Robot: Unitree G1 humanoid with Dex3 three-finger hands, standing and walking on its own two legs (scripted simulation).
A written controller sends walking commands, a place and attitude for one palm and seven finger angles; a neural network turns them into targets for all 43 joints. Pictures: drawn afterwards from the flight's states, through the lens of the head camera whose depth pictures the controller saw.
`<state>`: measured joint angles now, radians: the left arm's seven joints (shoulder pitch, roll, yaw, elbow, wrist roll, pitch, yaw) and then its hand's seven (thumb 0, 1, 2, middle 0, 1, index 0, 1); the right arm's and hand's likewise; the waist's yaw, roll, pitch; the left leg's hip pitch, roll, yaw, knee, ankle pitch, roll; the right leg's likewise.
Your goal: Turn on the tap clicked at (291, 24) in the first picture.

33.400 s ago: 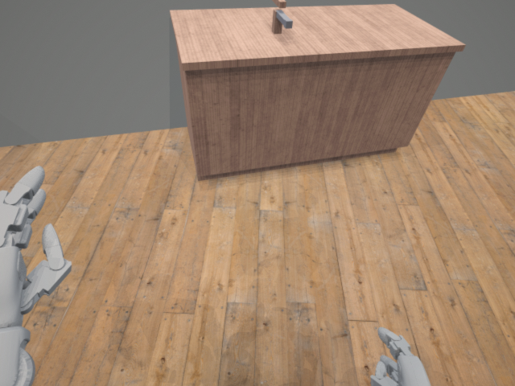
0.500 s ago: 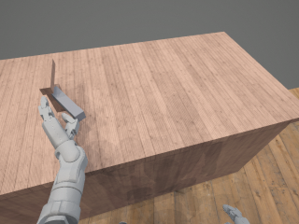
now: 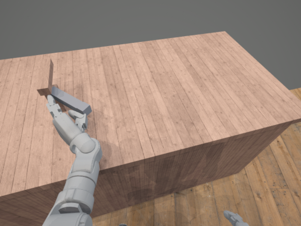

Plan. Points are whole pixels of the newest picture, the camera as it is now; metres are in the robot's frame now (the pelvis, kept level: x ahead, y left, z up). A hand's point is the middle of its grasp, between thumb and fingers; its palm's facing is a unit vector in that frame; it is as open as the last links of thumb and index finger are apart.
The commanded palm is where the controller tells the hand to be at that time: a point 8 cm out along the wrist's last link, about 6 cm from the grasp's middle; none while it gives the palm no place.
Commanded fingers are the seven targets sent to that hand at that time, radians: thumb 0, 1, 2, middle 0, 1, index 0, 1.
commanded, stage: push the lever round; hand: left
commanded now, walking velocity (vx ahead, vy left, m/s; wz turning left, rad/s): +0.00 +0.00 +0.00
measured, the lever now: (84, 109) +0.42 +0.20 +0.07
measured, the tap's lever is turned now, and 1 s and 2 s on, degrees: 43 75 86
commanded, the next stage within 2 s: lift the hand up off the lever in 1.22 s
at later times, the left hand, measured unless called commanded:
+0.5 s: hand (96, 108) +0.43 +0.17 +0.06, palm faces +0.79 -0.61 -0.10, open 8.0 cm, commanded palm +0.38 +0.18 +0.06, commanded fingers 0.00 0.90 0.90 -0.15 -0.15 -0.15 -0.15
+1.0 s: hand (102, 102) +0.45 +0.16 +0.06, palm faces +0.82 -0.56 -0.12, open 8.5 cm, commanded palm +0.40 +0.17 +0.06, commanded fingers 0.00 0.90 0.90 -0.15 -0.15 -0.15 -0.15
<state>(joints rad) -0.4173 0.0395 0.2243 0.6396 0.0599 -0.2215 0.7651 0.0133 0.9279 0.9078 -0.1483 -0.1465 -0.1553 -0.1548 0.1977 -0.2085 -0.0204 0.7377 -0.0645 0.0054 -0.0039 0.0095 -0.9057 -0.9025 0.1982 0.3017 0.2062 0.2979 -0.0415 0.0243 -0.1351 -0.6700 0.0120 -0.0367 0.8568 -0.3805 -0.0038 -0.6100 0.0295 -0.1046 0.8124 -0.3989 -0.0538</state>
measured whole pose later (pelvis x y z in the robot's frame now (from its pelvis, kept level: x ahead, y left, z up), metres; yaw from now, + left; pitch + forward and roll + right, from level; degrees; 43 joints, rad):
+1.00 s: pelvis +0.00 -0.02 -0.01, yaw +0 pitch +16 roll -1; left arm -0.77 0.03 0.38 0.98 0.18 -0.21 0.99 0.02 0.90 0.90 -0.15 -0.15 0.00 -0.07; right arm 0.23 -0.20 -0.04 0.80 -0.12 -0.01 0.05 0.01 -0.91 -0.90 0.20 0.30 0.21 0.30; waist -0.09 0.03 -0.17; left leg -0.80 0.02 -0.06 0.89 -0.38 -0.03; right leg -0.74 0.04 -0.13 0.86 -0.41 -0.08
